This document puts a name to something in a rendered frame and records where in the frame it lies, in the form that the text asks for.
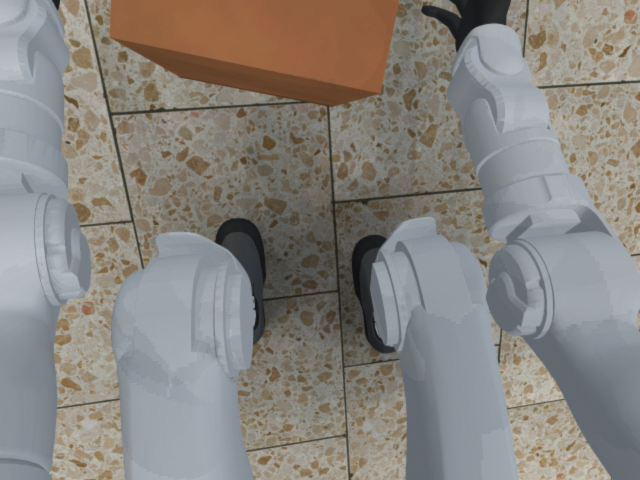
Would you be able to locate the right robot forearm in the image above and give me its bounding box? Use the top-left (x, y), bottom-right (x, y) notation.
top-left (447, 23), bottom-right (640, 309)

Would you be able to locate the robot right shin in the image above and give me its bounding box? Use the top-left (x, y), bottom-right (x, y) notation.
top-left (373, 217), bottom-right (489, 347)

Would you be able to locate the right robot upper arm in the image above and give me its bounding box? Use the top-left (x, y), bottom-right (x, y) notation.
top-left (486, 231), bottom-right (640, 480)

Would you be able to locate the left robot foot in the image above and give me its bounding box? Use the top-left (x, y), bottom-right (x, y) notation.
top-left (215, 218), bottom-right (266, 345)

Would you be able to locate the right robot hand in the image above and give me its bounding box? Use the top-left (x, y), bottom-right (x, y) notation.
top-left (421, 0), bottom-right (511, 52)

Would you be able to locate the left robot forearm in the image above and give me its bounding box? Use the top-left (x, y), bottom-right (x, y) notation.
top-left (0, 0), bottom-right (70, 200)

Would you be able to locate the left robot upper arm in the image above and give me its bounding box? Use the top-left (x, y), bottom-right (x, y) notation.
top-left (0, 193), bottom-right (91, 480)

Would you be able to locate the carton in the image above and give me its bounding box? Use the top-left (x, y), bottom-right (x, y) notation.
top-left (110, 0), bottom-right (399, 107)

